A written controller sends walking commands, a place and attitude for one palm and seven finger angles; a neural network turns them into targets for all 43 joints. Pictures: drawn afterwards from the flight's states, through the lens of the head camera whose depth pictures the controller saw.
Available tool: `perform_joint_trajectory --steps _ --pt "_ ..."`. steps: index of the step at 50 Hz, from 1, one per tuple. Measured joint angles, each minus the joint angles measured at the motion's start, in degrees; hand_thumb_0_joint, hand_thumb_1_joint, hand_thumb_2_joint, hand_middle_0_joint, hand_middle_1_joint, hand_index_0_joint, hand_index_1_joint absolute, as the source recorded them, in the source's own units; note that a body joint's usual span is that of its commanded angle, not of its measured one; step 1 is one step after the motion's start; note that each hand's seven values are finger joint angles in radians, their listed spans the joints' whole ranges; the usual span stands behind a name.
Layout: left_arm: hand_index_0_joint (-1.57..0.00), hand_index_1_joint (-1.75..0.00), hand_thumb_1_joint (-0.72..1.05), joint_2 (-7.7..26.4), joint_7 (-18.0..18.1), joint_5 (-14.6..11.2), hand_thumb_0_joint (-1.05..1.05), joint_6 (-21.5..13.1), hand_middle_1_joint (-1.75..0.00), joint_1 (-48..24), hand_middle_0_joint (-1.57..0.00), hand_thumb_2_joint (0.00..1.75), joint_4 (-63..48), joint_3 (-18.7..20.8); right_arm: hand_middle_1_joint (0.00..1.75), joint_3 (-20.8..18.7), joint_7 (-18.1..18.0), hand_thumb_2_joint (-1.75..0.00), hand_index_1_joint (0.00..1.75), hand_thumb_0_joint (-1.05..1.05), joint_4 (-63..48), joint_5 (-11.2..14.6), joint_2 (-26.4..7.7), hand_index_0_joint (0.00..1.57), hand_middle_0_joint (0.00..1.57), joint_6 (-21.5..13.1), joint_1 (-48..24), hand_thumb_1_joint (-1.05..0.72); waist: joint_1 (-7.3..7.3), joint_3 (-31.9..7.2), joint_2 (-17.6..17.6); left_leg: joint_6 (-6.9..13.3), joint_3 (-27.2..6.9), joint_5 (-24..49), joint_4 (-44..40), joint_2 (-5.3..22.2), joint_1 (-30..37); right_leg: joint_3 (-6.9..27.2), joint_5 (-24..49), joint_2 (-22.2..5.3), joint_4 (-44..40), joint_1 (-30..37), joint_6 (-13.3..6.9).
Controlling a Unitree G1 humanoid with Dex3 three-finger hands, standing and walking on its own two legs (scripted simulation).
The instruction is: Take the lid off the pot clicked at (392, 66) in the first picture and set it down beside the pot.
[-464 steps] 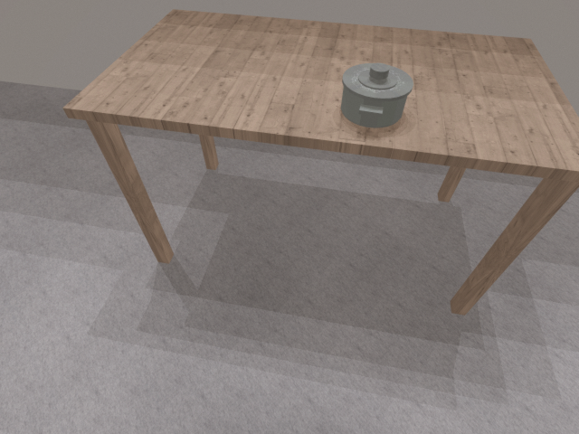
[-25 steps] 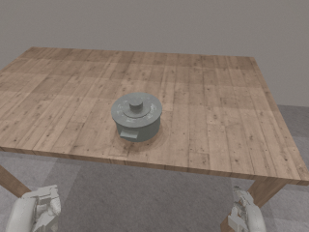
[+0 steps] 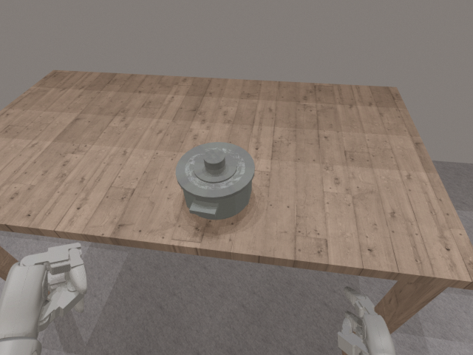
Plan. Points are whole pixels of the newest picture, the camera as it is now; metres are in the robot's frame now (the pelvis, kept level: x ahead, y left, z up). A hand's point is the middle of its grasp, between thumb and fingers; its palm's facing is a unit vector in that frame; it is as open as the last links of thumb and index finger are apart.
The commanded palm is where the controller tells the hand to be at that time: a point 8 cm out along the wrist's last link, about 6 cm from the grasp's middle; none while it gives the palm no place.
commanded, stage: reach forward and open the fingers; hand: left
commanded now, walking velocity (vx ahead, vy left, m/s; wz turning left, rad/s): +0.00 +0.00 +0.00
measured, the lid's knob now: (214, 159) +0.46 +0.11 +0.08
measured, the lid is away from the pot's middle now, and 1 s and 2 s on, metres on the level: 0.00 0.00 0.00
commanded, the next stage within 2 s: move the open hand above the knob in 1.18 s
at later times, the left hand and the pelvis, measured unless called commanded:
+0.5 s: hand (64, 279) +0.17 +0.26 +0.11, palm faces -0.24 -0.03 -0.97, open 3.5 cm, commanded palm +0.17 +0.26 +0.17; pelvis -0.02 +0.00 +0.00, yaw +1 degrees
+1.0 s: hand (80, 233) +0.23 +0.26 +0.13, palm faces -0.16 -0.02 -0.99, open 9.3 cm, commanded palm +0.21 +0.26 +0.20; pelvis -0.04 +0.01 +0.00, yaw +1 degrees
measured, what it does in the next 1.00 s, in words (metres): stands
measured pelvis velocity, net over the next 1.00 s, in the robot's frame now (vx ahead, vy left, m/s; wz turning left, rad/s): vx -0.04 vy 0.01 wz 0.01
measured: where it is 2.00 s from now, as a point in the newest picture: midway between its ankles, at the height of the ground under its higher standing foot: outside the picture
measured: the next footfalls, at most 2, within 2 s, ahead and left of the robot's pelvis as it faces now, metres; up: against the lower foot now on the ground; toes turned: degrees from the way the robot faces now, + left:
none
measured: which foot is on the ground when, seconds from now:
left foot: down 0.00-1.00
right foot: down 0.00-1.00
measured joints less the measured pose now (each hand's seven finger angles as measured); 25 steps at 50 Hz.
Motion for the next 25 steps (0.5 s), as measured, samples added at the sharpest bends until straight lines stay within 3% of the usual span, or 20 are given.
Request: perform_joint_trajectory --steps 5,9,11,13,15,18,22,25 --pt "-1.30 -1.50 0.89 0.4 0.3 -0.2 0.02 -0.5 -1.49 -1.3 -1.31 0.90 -1.3 0.7 0.30 -0.3 0.0 -0.90 0.30 0.01 0.3 0.1 -0.6 0.20 0.20 -0.1 0.3 -0.90 -0.22 0.2 0.0 0.1 0.3 0.0 -0.1 0.0 0.2 0.3 0.2 0.0 -0.2 0.2 0.1" --pt "-1.30 -1.48 0.87 6.7 2.1 22.2 0.02 5.3 -1.47 -3.7 -1.30 0.90 -3.8 -1.6 0.30 -0.1 1.3 -0.90 0.30 0.01 -1.9 -0.8 -2.3 0.20 0.20 4.9 -0.1 -0.90 0.55 -1.3 0.2 0.1 0.6 -0.3 1.7 0.0 -3.5 0.6 -0.5 -0.1 2.5 -4.1 -0.1" --pt "-1.29 -1.45 0.85 10.3 1.7 31.5 0.02 8.1 -1.45 -3.5 -1.29 0.91 -4.3 -2.5 0.30 -0.1 2.3 -0.90 0.30 0.01 -2.8 -0.8 -3.1 0.20 0.20 8.3 -1.4 -0.90 0.65 -1.7 0.8 0.1 1.1 -0.4 2.4 0.2 -5.0 1.2 -0.5 0.0 3.4 -5.9 -0.1" --pt "-1.27 -1.41 0.81 13.7 0.1 38.0 0.01 10.6 -1.41 -3.4 -1.28 0.93 -4.4 -3.4 0.30 -0.2 3.0 -0.90 0.30 0.01 -3.4 -0.3 -4.1 0.20 0.20 11.1 -2.7 -0.90 0.58 -1.8 1.7 0.2 1.4 -0.3 2.8 0.3 -5.9 1.4 -0.3 0.2 3.6 -6.9 0.0" --pt "-1.26 -1.36 0.76 16.4 -2.3 42.1 0.01 11.8 -1.36 -3.9 -1.26 0.96 -3.6 -4.4 0.30 -0.4 3.2 -0.90 0.30 0.01 -3.7 0.2 -4.8 0.20 0.20 12.7 -3.5 -0.90 0.46 -2.2 2.7 0.3 1.2 -0.1 2.7 0.2 -6.6 1.3 0.0 0.1 3.5 -7.4 0.1" --pt "-1.23 -1.28 0.69 18.5 -7.2 43.9 0.01 11.9 -1.27 -5.7 -1.24 1.01 -1.7 -5.5 0.30 -0.8 3.0 -0.90 0.30 0.01 -3.7 1.2 -5.6 0.20 0.20 13.5 -4.3 -0.91 0.20 -2.6 4.0 0.5 0.7 0.6 2.1 -0.1 -6.8 0.7 0.5 -0.2 2.7 -7.3 0.3" --pt "-1.20 -1.15 0.57 20.5 -14.2 43.6 0.01 9.6 -1.15 -10.1 -1.20 1.07 0.8 -7.1 0.30 -0.9 2.2 -0.90 0.30 0.01 -3.3 1.6 -6.1 0.20 0.20 13.0 -4.5 -0.91 0.24 -2.6 4.9 0.7 -0.2 1.7 0.9 -0.6 -6.6 -0.2 1.2 -0.7 1.6 -6.7 0.5" --pt "-1.16 -1.05 0.48 22.0 -17.5 43.1 0.01 6.9 -1.05 -13.4 -1.17 1.12 1.9 -7.0 0.30 -0.8 1.9 -0.90 0.30 0.01 -3.2 1.6 -5.9 0.20 0.20 12.5 -4.3 -0.91 0.24 -2.1 5.1 0.7 -0.8 2.5 0.1 -0.8 -6.2 -0.8 1.8 -0.7 0.6 -6.0 0.4"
